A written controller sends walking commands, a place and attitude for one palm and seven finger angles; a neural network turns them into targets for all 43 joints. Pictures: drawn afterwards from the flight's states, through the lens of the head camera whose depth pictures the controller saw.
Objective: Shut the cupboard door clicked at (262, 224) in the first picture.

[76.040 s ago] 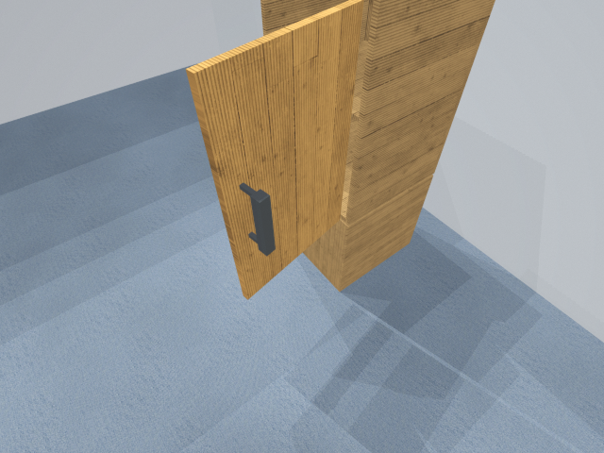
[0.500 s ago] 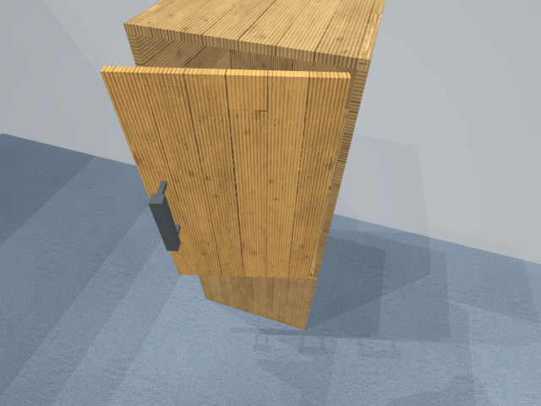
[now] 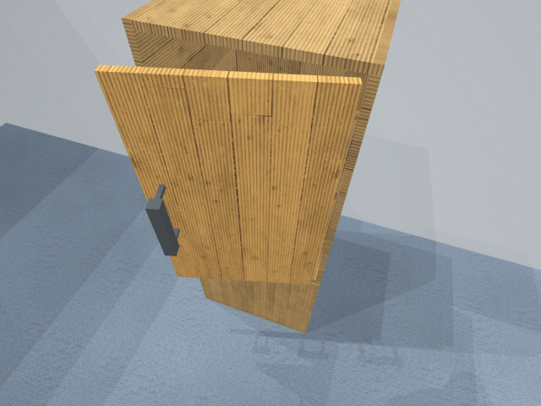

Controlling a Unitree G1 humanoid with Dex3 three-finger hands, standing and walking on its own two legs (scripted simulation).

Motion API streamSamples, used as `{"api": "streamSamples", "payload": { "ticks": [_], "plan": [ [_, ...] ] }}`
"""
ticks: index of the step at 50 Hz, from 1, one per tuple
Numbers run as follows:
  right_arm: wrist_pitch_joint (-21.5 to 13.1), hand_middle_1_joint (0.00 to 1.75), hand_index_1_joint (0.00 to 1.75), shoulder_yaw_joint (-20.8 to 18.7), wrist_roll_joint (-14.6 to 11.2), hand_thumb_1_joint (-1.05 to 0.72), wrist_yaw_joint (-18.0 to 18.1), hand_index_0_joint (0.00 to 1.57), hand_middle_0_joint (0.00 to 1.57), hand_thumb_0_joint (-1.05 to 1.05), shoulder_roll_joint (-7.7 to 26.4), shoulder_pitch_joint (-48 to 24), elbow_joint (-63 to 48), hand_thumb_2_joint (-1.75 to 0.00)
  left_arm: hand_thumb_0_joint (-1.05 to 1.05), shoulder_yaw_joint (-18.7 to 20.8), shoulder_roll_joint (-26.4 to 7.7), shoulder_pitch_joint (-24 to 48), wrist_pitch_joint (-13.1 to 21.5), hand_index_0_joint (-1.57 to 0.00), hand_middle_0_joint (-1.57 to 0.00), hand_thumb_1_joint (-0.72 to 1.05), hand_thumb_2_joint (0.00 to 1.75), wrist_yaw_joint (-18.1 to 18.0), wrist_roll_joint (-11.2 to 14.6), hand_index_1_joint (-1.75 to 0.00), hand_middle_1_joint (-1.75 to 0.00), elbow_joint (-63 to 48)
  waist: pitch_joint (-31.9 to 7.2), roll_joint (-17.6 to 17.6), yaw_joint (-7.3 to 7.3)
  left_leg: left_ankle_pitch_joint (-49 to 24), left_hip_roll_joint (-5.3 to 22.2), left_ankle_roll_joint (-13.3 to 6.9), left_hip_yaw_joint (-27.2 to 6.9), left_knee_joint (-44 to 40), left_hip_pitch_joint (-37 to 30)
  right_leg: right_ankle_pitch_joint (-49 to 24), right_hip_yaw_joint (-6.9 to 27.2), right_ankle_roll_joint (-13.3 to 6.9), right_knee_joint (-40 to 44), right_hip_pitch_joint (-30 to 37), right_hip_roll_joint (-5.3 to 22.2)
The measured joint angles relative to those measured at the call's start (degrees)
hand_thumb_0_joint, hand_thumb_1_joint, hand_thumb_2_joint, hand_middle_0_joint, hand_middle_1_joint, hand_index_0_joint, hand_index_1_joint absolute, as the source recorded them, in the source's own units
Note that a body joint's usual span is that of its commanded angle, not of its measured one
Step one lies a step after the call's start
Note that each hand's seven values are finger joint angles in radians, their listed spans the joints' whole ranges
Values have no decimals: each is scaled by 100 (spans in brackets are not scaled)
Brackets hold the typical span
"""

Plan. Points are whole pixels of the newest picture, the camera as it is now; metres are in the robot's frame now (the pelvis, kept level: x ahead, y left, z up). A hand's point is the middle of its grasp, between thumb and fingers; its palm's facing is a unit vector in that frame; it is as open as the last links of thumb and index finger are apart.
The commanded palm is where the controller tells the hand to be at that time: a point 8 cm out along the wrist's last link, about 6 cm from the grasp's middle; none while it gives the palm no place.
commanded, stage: come to a stop and stand still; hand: left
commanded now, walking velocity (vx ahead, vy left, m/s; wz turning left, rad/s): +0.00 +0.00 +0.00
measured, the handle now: (166, 221) +0.45 +0.24 -0.06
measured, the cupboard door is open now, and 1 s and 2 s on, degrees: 16 16 16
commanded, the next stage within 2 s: look again from close up in 0.16 s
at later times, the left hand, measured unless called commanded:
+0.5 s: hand out of the picture +0.01 +0.23 -0.18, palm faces +0.02 -0.97 -0.25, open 7.4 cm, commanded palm none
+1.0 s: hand out of the picture -0.09 +0.26 -0.18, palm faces +0.00 -0.98 -0.20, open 7.4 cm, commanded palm none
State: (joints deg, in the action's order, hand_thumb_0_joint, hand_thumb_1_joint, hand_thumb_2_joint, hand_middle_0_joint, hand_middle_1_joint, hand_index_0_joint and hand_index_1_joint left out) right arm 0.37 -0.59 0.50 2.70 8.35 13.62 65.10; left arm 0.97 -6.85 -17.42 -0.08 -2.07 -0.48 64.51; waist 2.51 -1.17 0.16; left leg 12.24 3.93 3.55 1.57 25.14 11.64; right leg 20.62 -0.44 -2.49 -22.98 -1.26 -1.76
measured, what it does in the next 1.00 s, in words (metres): shifts its weight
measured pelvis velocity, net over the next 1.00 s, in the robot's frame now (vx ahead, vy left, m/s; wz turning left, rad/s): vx -0.07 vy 0.08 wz -0.01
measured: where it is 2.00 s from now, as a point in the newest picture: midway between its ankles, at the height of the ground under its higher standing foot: outside the picture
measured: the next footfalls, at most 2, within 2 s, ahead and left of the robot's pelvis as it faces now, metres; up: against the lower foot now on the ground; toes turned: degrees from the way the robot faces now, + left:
right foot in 1.58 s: +0.06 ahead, -0.04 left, +0.00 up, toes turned -3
left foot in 1.84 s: +0.03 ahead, +0.13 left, +0.00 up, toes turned -1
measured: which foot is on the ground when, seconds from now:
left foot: down 0.00-1.00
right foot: down 0.00-1.00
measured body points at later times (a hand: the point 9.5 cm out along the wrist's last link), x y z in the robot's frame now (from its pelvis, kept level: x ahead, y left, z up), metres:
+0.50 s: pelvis -0.01 +0.04 -0.01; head +0.00 +0.04 +0.44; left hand +0.01 +0.28 -0.16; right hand +0.06 -0.21 -0.16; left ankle +0.01 +0.16 -0.74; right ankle -0.09 -0.09 -0.74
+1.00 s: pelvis -0.07 +0.08 +0.00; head -0.06 +0.10 +0.44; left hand -0.08 +0.31 -0.16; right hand -0.03 -0.16 -0.15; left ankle +0.01 +0.16 -0.74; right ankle -0.09 -0.09 -0.74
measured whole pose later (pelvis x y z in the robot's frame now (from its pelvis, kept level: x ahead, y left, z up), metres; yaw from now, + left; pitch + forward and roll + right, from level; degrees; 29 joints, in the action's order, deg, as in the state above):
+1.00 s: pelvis -0.07 +0.08 +0.00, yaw -1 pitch -1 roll -1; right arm 2.0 -1.8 0.9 0.2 9.8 13.4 59.0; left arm 0.2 -10.6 -21.4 -1.2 -1.8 -1.6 57.9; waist 2.0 -0.6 -0.1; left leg 9.1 -0.9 -3.4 3.8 28.8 19.4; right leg 19.8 1.7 2.2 -29.0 -10.1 2.7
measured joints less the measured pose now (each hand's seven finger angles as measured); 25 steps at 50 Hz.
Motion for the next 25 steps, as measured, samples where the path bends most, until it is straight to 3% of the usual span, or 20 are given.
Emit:
{"api": "streamSamples", "payload": {
  "ticks": [14, 22, 25],
  "plan": [
    [11, 30, 30, 27, 6, -91, -32, 20, 20, 1, 38, -161, -170, -90, 0, -64, -174, 30, -12, -20, -20, 91, 89, 13, -22, -30, -30, -99, 40, -62, -32, 92, -42, -58, 31, 56, -37, 9, 21, 60, 86, 98, 50],
    [-5, 30, 30, -168, 38, -91, -74, 20, 20, 1, 273, -100, -851, -90, 0, -7, -293, -120, 144, -20, -20, 91, 89, -77, -96, -30, -30, -763, -24, 233, -10, 514, -137, -401, -4, 1088, 632, 373, 43, 185, -812, -477, 100],
    [-5, 30, 30, -169, 38, -91, -82, 20, 20, 1, 205, -161, -933, -90, 0, 12, -420, -133, 43, -20, -20, 91, 89, -96, -93, -30, -30, -898, -14, 47, -9, 522, -259, -292, 69, 1106, 541, 481, 106, 257, -1178, -557, 239]
  ]
}}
